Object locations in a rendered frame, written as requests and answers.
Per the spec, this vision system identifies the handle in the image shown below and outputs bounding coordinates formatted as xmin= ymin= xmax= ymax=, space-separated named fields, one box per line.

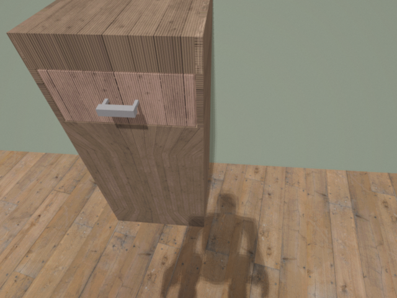
xmin=96 ymin=99 xmax=139 ymax=118

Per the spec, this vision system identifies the drawer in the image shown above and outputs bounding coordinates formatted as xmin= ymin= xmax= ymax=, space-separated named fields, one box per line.
xmin=37 ymin=69 xmax=197 ymax=127

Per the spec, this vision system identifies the cabinet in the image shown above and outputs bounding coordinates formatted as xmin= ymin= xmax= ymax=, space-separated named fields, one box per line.
xmin=6 ymin=0 xmax=213 ymax=227

